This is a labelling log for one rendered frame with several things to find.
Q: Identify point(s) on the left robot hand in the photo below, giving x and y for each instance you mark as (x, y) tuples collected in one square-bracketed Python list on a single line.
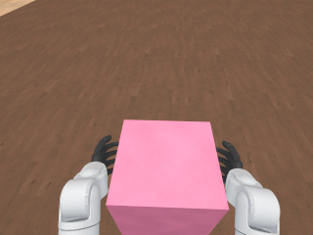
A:
[(100, 153)]

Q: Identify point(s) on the robot left forearm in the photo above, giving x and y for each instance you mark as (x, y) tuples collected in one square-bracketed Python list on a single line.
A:
[(80, 201)]

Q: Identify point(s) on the carton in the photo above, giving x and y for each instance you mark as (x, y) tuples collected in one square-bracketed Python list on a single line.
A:
[(166, 179)]

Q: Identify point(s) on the robot right forearm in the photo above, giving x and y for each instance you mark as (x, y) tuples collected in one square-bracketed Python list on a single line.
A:
[(257, 210)]

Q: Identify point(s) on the right robot hand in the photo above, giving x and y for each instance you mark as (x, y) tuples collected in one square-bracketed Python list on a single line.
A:
[(233, 159)]

